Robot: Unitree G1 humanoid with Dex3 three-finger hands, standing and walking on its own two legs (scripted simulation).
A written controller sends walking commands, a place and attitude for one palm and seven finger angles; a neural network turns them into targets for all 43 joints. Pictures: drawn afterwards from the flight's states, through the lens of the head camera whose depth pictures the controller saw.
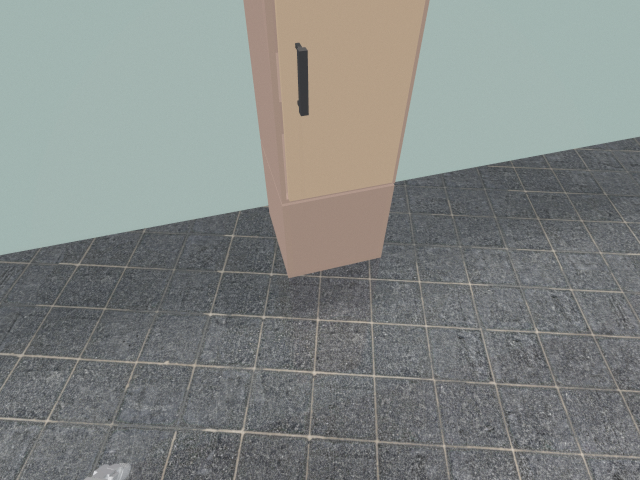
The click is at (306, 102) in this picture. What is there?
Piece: cupboard door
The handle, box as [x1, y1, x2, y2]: [295, 43, 308, 115]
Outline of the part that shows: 295,43 295,47 297,50 299,96 297,103 299,106 300,114 305,115 308,114 307,50 305,47 302,47 299,43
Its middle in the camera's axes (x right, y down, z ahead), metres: -0.05 -0.38 +0.93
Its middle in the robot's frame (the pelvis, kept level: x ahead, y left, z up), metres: +0.96 +0.10 +0.06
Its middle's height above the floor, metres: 0.83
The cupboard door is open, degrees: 0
